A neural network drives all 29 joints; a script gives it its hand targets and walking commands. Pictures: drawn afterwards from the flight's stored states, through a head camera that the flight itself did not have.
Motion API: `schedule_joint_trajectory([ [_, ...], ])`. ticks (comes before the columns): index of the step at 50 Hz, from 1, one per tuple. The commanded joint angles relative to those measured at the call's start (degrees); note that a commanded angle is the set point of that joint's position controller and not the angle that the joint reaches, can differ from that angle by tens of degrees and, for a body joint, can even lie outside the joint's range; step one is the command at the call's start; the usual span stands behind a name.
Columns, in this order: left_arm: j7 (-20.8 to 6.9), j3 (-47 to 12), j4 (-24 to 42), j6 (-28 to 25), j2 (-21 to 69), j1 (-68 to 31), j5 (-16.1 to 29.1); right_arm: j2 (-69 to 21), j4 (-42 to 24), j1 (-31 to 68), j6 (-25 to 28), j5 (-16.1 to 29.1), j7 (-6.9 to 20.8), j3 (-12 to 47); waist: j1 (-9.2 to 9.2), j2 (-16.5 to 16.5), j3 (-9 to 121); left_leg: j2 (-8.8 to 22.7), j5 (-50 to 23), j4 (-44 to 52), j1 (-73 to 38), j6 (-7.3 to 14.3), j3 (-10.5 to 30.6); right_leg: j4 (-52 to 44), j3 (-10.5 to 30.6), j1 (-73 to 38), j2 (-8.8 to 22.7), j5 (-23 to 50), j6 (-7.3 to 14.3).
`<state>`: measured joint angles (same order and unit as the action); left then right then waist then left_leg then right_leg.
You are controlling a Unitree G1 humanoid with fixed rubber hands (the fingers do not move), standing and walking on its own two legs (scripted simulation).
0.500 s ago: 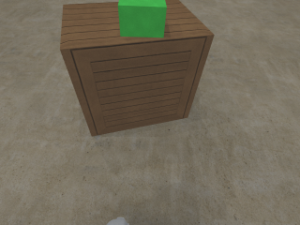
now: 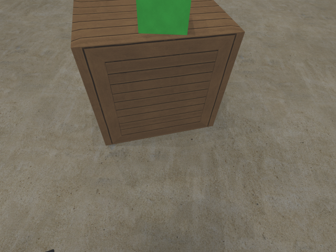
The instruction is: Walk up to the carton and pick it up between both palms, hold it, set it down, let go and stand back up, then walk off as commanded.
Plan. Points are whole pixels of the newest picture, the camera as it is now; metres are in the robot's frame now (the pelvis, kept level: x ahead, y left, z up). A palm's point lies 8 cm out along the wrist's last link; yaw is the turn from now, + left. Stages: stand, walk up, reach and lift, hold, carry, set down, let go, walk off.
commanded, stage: stand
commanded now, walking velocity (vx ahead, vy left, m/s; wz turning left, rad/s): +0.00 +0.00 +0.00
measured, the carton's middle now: (163, 9) +1.12 +0.06 +0.07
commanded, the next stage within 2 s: none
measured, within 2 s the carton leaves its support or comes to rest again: neither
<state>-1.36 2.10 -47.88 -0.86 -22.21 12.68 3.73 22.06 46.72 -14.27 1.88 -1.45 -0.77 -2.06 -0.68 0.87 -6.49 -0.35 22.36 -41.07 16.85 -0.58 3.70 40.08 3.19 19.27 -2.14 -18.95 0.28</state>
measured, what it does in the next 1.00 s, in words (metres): stands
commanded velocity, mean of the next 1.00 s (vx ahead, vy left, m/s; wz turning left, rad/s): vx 0.00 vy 0.00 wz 0.00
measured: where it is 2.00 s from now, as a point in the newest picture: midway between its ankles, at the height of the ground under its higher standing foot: outside the picture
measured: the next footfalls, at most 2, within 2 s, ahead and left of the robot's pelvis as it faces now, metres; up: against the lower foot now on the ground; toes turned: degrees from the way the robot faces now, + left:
none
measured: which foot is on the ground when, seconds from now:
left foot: down 0.00-1.00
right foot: down 0.00-1.00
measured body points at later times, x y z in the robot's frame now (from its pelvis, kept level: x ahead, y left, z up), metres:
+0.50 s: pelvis -0.01 +0.00 +0.00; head +0.01 +0.01 +0.45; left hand +0.09 +0.31 -0.11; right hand +0.09 -0.31 -0.10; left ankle +0.00 +0.13 -0.72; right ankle +0.03 -0.12 -0.72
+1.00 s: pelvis -0.02 +0.00 +0.00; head +0.00 +0.01 +0.45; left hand +0.09 +0.31 -0.11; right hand +0.09 -0.31 -0.10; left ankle +0.00 +0.13 -0.72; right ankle +0.03 -0.12 -0.72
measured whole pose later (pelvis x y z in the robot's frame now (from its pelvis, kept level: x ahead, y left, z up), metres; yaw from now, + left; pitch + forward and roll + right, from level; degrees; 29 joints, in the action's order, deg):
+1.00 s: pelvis -0.02 +0.00 +0.00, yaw +0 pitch -3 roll +0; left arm -1.1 0.3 -47.9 -1.1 -22.2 11.6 3.7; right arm 22.1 46.7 -13.3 1.9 -1.4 0.8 -2.1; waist -0.7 0.4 -4.9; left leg -0.5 21.0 -41.0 16.9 -0.6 3.7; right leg 39.7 3.2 19.1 -2.0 -17.5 0.3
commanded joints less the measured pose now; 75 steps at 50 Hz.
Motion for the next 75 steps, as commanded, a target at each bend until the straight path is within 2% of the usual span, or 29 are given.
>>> schedule_joint_trajectory([
  [1,1.7,2.7,1.1,-2.2,-12.0,-7.4,-4.7,11.1,-1.0,1.4,1.4,0.9,0.1,-2.6,2.06,-0.3,10.3,4.6,-18.4,7.8,-4.7,3.9,6.7,-6.9,8.5,-3.8,8.3,13.0,4.8],
  [3,1.3,2.6,0.9,-1.7,-11.1,-5.9,-4.3,13.0,-1.4,5.5,1.8,0.2,0.1,-2.6,-0.44,-2.4,9.2,7.5,-13.1,10.9,-0.7,6.1,11.5,-6.2,5.5,-5.8,5.5,8.1,3.0],
  [5,1.6,2.9,0.2,-2.2,-12.5,-5.4,-4.5,12.2,-1.6,5.2,1.7,0.5,0.2,-2.4,-0.61,-2.3,9.2,5.6,-15.0,10.5,0.9,4.6,8.8,-8.1,7.0,-7.7,7.2,11.4,3.7],
  [7,1.4,3.1,0.9,-2.5,-12.9,-5.9,-4.8,10.6,-1.2,5.2,1.5,0.9,0.4,-2.1,0.03,-2.1,11.5,5.6,-17.2,10.4,-2.2,4.1,7.9,-7.8,6.9,-7.5,7.5,12.4,3.6],
  [8,1.7,2.8,0.2,-2.1,-13.6,-6.1,-4.9,11.1,-1.0,5.3,1.1,0.7,0.3,-2.1,0.47,-4.3,9.9,5.4,-15.3,10.2,-1.2,4.0,8.3,-8.7,7.5,-6.8,7.4,11.2,3.4],
  [11,1.6,2.3,0.1,-2.5,-13.0,-6.5,-5.0,12.5,-0.5,4.5,1.2,0.8,0.3,-2.6,0.66,0.8,9.0,5.1,-9.8,11.1,-1.4,4.1,7.9,-11.1,8.6,-5.0,8.2,5.9,3.7],
  [12,1.5,2.1,0.4,-2.5,-12.2,-8.0,-4.9,10.9,-1.3,5.7,1.4,0.9,0.3,-2.4,1.18,-1.1,8.8,4.8,-12.2,10.7,-1.6,4.1,7.5,-11.1,8.4,-5.1,8.0,7.7,3.8],
  [13,1.7,2.7,-0.1,-2.0,-13.5,-8.0,-4.9,11.5,-0.9,4.1,1.4,0.6,0.4,-2.4,1.36,0.4,8.2,5.0,-12.3,10.9,-0.8,4.3,8.0,-10.1,7.9,-4.7,7.8,8.4,3.4],
  [14,1.2,2.3,0.8,-2.2,-11.6,-7.9,-4.7,12.0,-1.4,6.1,1.4,0.8,0.5,-2.2,0.23,-3.4,9.2,5.0,-11.3,10.7,-0.3,4.0,7.7,-9.9,7.4,-5.3,7.6,6.7,3.5],
  [17,1.1,1.7,-0.2,-2.2,-11.1,-7.4,-4.6,11.4,-0.9,5.1,1.7,0.5,0.7,-2.1,0.92,-1.0,8.8,5.9,-12.6,10.9,-1.3,4.7,9.0,-9.2,7.0,-4.7,6.7,9.7,3.1],
  [22,1.6,1.5,-0.3,-2.3,-12.3,-6.4,-4.6,11.3,-0.7,4.3,1.2,1.0,0.4,-2.4,0.66,-2.9,9.7,4.9,-14.9,10.6,-1.4,4.1,7.4,-10.0,8.4,-6.3,8.4,10.8,3.8],
  [23,1.7,2.0,-0.5,-2.2,-14.0,-7.2,-4.8,10.4,-0.8,5.4,1.0,1.0,0.1,-2.0,0.89,-0.8,8.7,4.0,-14.5,10.1,-1.8,3.6,6.4,-10.8,8.3,-5.2,8.8,9.7,4.0],
  [27,1.4,1.7,0.0,-2.0,-12.7,-6.4,-4.7,11.5,-1.0,5.2,1.2,0.4,0.5,-2.3,0.54,0.4,10.0,5.0,-13.1,10.6,-2.6,4.3,7.8,-9.5,6.6,-4.4,7.4,9.4,3.6],
  [30,1.4,1.8,-0.2,-2.0,-12.4,-7.5,-4.7,13.1,-0.9,5.9,0.9,0.3,0.2,-2.9,0.39,-3.0,9.6,5.0,-10.0,12.7,0.7,4.3,8.1,-10.5,6.3,-7.0,7.0,6.1,3.3],
  [34,1.1,1.4,0.1,-2.3,-11.2,-7.7,-4.9,11.4,-0.7,5.0,1.1,0.6,0.7,-2.1,0.06,0.2,8.1,5.1,-7.9,12.7,0.8,4.3,8.7,-10.9,6.6,-5.2,7.3,4.2,3.3],
  [36,1.4,1.7,-0.1,-2.1,-12.0,-8.1,-4.5,11.1,-1.2,6.6,1.3,0.9,0.7,-1.9,0.29,-2.3,8.0,5.2,-8.1,12.4,-0.1,4.2,8.1,-11.5,7.6,-4.2,7.9,5.3,3.6],
  [40,1.2,1.4,0.5,-2.2,-12.7,-8.1,-4.7,10.1,-0.4,3.8,0.8,1.1,0.8,-2.0,1.32,0.8,8.9,3.6,-7.9,10.8,-1.7,3.7,6.0,-13.6,9.9,-3.6,9.5,1.7,3.9],
  [43,1.3,1.4,-0.4,-2.2,-11.8,-7.5,-4.6,11.9,-0.5,4.9,1.1,0.6,0.6,-2.3,0.30,-1.3,9.9,5.1,-12.2,11.7,-1.2,4.3,7.3,-10.3,7.3,-6.1,7.8,8.8,3.3],
  [46,1.5,1.5,-0.7,-1.8,-11.6,-7.5,-4.6,12.2,-0.8,5.8,1.4,0.5,0.8,-2.1,0.15,-2.3,8.0,6.3,-9.8,14.2,2.0,4.8,10.2,-9.1,5.9,-6.5,6.7,7.7,3.1],
  [51,1.5,1.9,-0.5,-2.0,-13.1,-7.1,-4.4,12.7,-0.8,6.8,1.2,0.4,0.6,-2.4,-0.55,-1.8,7.8,4.8,-8.6,14.1,1.4,3.9,8.3,-10.8,6.5,-6.4,7.1,6.9,3.3],
  [54,1.1,1.5,0.3,-2.2,-12.1,-8.6,-4.8,11.8,-0.1,4.3,1.1,0.7,0.4,-2.2,1.00,-2.4,8.6,4.4,-10.8,12.4,-0.9,3.9,7.0,-10.6,7.3,-4.9,7.7,7.6,3.8],
  [57,1.2,1.5,-0.3,-1.9,-11.6,-5.7,-4.6,12.5,-0.7,5.0,1.0,0.3,0.7,-2.0,-0.13,-1.6,9.5,5.7,-8.1,14.2,0.6,4.7,9.5,-9.8,5.7,-7.1,6.5,6.0,3.1],
  [59,1.4,1.3,-0.4,-2.2,-11.9,-6.6,-4.9,11.5,-0.6,5.7,1.1,0.8,0.6,-2.1,0.22,-2.2,10.8,4.6,-11.9,12.1,-2.1,3.8,7.0,-10.6,6.4,-6.1,7.5,8.2,3.8],
  [61,1.4,1.6,0.6,-2.2,-12.6,-9.4,-4.8,12.9,0.0,4.1,1.3,0.6,0.5,-2.2,1.50,-1.4,8.3,5.2,-10.4,13.2,-1.1,4.3,8.2,-10.3,6.4,-4.4,7.2,7.1,3.8],
  [62,1.4,1.5,-0.1,-2.0,-11.8,-6.8,-4.3,12.6,-0.5,5.3,1.2,0.6,0.4,-2.2,0.66,-3.5,9.2,5.2,-11.5,13.1,-1.9,4.0,8.0,-10.5,6.4,-4.8,7.1,8.1,3.5],
  [65,1.3,1.7,0.1,-2.2,-12.5,-8.0,-4.4,10.7,-0.5,4.5,1.1,0.9,1.0,-1.8,1.14,0.3,10.0,4.6,-9.8,12.6,-1.7,3.9,7.6,-10.6,6.8,-4.7,7.5,6.9,3.7],
  [68,1.1,1.6,-0.2,-1.9,-12.3,-8.5,-4.9,11.6,-0.1,4.6,1.2,0.7,0.8,-1.8,0.82,-0.5,6.6,5.3,-6.7,14.5,0.3,4.1,8.5,-11.5,6.4,-3.6,7.1,4.3,3.4],
  [70,0.9,1.2,-0.6,-1.8,-11.3,-5.8,-4.5,12.8,-0.3,5.5,1.3,0.6,0.6,-2.0,-0.31,-1.7,8.5,5.8,-9.3,14.0,-0.2,4.6,9.2,-10.3,6.0,-5.2,6.5,6.5,3.0],
  [75,1.4,1.7,-0.9,-1.9,-12.5,-7.1,-4.4,10.3,-1.1,6.2,1.5,0.7,0.9,-1.4,0.06,-1.8,10.5,5.1,-11.7,13.4,-0.2,4.1,8.4,-10.2,5.9,-7.4,7.5,10.4,3.3],
])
